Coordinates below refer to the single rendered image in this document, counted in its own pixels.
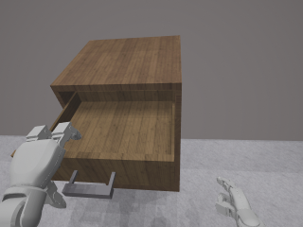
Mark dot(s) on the handle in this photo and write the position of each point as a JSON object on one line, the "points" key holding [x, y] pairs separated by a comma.
{"points": [[93, 191]]}

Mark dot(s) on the robot left hand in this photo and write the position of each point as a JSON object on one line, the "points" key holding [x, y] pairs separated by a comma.
{"points": [[36, 161]]}

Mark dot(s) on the robot left forearm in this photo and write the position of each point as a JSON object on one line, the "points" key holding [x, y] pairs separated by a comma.
{"points": [[22, 206]]}

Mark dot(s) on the robot right hand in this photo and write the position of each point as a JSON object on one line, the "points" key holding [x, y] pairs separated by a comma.
{"points": [[229, 205]]}

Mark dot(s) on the robot right forearm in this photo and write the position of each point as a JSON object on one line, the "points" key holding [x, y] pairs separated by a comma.
{"points": [[248, 218]]}

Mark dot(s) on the drawer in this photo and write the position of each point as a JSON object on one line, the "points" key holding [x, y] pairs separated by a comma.
{"points": [[129, 132]]}

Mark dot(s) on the cabinet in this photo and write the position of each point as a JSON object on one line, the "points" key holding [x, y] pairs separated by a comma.
{"points": [[128, 64]]}

